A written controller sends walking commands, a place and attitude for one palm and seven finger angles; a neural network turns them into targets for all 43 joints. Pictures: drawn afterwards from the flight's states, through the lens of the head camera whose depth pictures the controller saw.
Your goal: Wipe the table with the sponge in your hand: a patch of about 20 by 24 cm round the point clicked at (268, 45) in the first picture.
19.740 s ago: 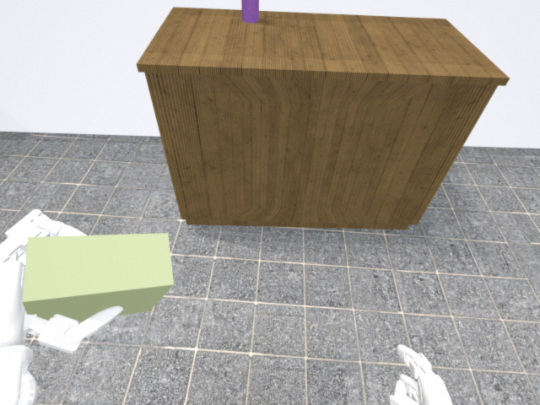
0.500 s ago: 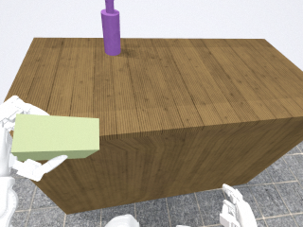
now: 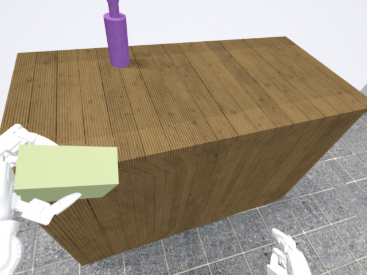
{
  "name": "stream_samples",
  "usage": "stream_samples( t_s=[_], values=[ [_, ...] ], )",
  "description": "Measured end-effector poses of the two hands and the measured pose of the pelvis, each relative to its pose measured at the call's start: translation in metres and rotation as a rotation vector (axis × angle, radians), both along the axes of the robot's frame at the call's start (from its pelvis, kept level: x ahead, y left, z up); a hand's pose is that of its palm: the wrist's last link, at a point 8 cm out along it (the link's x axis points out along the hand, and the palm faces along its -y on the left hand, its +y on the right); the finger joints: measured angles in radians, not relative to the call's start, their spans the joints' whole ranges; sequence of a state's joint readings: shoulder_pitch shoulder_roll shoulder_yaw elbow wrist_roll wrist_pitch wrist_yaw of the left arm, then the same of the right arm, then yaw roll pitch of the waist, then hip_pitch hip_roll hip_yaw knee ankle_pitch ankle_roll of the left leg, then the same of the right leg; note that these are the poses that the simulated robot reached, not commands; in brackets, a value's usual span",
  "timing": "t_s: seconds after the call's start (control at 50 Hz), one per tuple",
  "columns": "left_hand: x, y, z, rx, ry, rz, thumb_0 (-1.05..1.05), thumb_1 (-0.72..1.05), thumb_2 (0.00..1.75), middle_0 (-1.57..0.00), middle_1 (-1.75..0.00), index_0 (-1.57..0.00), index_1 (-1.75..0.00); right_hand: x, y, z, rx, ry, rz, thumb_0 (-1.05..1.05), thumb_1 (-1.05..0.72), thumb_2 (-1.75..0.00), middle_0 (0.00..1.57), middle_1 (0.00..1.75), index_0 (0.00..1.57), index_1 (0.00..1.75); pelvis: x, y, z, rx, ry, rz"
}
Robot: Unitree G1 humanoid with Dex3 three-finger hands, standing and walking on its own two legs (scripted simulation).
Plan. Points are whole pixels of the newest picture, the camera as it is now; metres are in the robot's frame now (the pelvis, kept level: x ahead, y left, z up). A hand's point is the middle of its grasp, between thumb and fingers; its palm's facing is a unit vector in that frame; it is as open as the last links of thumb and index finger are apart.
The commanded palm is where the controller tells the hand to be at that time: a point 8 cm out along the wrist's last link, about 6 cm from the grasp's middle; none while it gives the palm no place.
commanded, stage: come to a stop and stand still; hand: left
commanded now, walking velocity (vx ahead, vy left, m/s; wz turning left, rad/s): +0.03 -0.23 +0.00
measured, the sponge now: (83, 175) +0.24 +0.20 +0.13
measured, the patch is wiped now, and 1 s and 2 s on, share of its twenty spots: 0.00 0.00 0.00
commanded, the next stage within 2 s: look again from close up in 0.40 s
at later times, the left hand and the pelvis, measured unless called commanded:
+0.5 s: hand (33, 196) +0.19 +0.24 +0.16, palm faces +0.39 -0.85 -0.35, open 10.4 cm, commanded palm +0.12 +0.29 +0.19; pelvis -0.03 +0.00 +0.00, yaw +1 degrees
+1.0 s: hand (51, 180) +0.21 +0.23 +0.17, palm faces +0.38 -0.83 -0.41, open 10.4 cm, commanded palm +0.15 +0.26 +0.19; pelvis +0.00 -0.02 +0.00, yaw +1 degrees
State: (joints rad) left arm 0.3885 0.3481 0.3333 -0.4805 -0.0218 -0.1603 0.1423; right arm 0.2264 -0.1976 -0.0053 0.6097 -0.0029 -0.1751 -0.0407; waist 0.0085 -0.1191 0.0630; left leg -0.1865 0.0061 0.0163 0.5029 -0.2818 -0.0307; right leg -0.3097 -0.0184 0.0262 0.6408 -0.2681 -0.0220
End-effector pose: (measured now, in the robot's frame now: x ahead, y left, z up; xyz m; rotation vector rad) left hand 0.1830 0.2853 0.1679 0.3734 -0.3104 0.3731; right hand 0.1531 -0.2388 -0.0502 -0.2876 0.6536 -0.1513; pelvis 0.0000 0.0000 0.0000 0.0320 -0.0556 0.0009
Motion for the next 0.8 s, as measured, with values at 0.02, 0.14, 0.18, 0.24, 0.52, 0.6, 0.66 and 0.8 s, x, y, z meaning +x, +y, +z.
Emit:
stream_samples(
  t_s=[0.02,0.14,0.18,0.24,0.52,0.6,0.66,0.8],
  values=[
    [0.0,0.0,0.003,0.021,0.0,-0.017,-0.01,-0.53,1.03,-0.73,-1.32,-0.72,-1.32,-0.004,0.003,0.0,0.006,-0.004,-0.013,0.01,-0.91,-0.9,0.2,0.3,0.2,0.3,-0.004,0.003,0.001,0.014,-0.012,-0.018],
    [-0.014,0.003,0.04,0.229,-0.009,-0.099,-0.01,-0.53,1.03,-0.73,-1.32,-0.72,-1.32,-0.03,0.024,-0.011,0.098,0.023,-0.018,0.01,-0.91,-0.9,0.2,0.3,0.2,0.3,-0.021,0.012,0.004,-0.019,-0.007,-0.003],
    [-0.023,0.007,0.045,0.265,0.0,-0.09,-0.01,-0.53,1.03,-0.73,-1.32,-0.72,-1.32,-0.039,0.027,-0.019,0.124,0.051,-0.016,0.01,-0.91,-0.9,0.2,0.3,0.2,0.3,-0.025,0.012,0.002,-0.039,-0.007,-0.003],
    [-0.037,0.016,0.037,0.258,0.054,-0.049,-0.01,-0.53,1.03,-0.73,-1.32,-0.72,-1.32,-0.051,0.028,-0.032,0.145,0.093,-0.033,0.01,-0.9,-0.9,0.21,0.3,0.2,0.3,-0.027,0.013,-0.002,-0.053,-0.007,0.002],
    [-0.036,-0.005,0.011,0.074,0.041,-0.012,-0.01,-0.53,1.03,-0.73,-1.32,-0.72,-1.32,-0.052,0.024,-0.029,0.117,0.089,0.018,0.01,-0.91,-0.9,0.2,0.3,0.2,0.3,-0.03,0.001,-0.001,-0.017,-0.022,0.022],
    [-0.04,-0.016,0.037,0.208,-0.003,-0.016,-0.01,-0.53,1.03,-0.73,-1.32,-0.72,-1.32,-0.035,0.018,-0.033,0.149,0.069,0.04,0.01,-0.91,-0.9,0.21,0.3,0.2,0.3,-0.026,-0.011,-0.002,-0.043,-0.008,0.029],
    [-0.039,-0.016,0.04,0.196,0.01,0.009,-0.01,-0.53,1.03,-0.73,-1.32,-0.72,-1.32,-0.025,0.009,-0.031,0.151,0.085,0.036,0.01,-0.91,-0.9,0.21,0.3,0.2,0.3,-0.021,-0.017,0.002,-0.033,0.013,0.031],
    [-0.026,-0.014,0.003,0.066,0.144,0.069,-0.01,-0.53,1.03,-0.73,-1.32,-0.72,-1.32,-0.005,-0.01,-0.023,0.082,0.077,0.032,0.01,-0.91,-0.9,0.21,0.3,0.2,0.3,-0.008,-0.019,0.006,-0.022,0.034,0.036]
  ],
)
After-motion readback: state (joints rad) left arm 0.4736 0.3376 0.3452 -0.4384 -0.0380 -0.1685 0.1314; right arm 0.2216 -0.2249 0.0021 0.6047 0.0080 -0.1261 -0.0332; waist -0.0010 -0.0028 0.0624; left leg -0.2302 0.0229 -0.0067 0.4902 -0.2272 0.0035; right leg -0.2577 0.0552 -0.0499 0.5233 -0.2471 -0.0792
